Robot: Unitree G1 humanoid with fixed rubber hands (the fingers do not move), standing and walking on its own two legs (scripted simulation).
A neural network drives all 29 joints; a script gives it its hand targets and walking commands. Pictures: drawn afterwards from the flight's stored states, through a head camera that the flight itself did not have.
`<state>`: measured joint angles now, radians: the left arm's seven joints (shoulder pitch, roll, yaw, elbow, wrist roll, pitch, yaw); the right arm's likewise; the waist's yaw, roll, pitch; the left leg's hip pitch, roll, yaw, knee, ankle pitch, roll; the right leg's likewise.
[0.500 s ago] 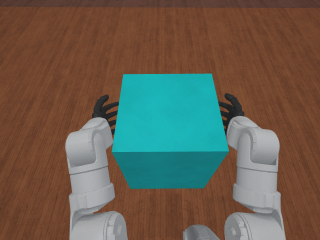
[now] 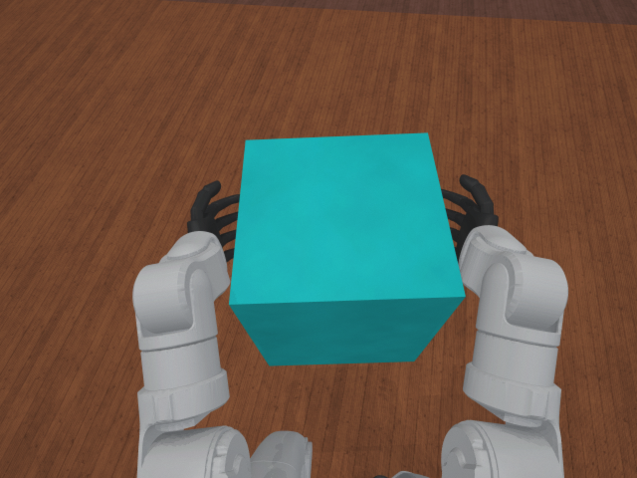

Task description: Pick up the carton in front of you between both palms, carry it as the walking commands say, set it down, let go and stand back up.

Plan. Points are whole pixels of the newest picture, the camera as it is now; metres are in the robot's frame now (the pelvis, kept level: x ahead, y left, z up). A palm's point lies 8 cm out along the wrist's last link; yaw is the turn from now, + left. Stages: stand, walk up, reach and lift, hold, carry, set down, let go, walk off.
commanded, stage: carry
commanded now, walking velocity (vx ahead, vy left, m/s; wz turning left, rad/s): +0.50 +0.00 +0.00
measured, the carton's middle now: (339, 263) +0.36 +0.03 +0.05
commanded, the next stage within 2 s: none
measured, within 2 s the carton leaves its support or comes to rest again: neither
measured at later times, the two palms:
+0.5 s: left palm (251, 63) +0.64 +0.17 +0.16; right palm (457, 69) +0.61 -0.13 +0.17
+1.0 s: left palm out of the picture +0.91 +0.18 +0.20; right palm out of the picture +0.92 -0.12 +0.19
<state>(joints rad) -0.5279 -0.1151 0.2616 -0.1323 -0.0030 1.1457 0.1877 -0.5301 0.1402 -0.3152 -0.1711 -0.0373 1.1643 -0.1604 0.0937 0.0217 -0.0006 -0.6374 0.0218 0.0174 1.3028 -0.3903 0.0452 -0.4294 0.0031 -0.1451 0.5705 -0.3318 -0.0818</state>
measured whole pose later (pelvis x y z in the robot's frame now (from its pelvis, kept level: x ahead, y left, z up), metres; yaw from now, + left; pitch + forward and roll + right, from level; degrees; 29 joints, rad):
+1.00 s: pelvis +0.57 +0.01 +0.06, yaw +0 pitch +5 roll +0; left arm -0.55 -0.10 0.26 -0.14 -0.02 1.12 0.18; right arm -0.52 0.13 -0.29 -0.22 -0.05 1.15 -0.16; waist 0.09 0.02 -0.01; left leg -0.74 0.05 0.04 1.09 -0.34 0.03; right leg -0.31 0.00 -0.13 0.50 -0.38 -0.06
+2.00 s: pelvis +1.17 +0.03 +0.11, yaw -1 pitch +5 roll +0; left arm -0.59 -0.09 0.25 -0.13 -0.01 1.17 0.19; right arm -0.55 0.10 -0.28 -0.21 -0.04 1.19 -0.16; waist 0.04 -0.01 -0.09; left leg -0.60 0.04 0.13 0.66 -0.26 0.05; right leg -0.17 -0.04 -0.10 0.50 -0.51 -0.01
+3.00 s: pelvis +1.74 +0.05 +0.18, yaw -2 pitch +4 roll +0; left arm -0.57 -0.10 0.30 -0.08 0.03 1.20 0.17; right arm -0.55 0.11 -0.26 -0.09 -0.03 1.19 -0.18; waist -0.07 0.00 -0.08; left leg -0.46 0.00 0.14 0.63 -0.35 0.06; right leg -0.52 -0.01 -0.01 1.29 -0.45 -0.03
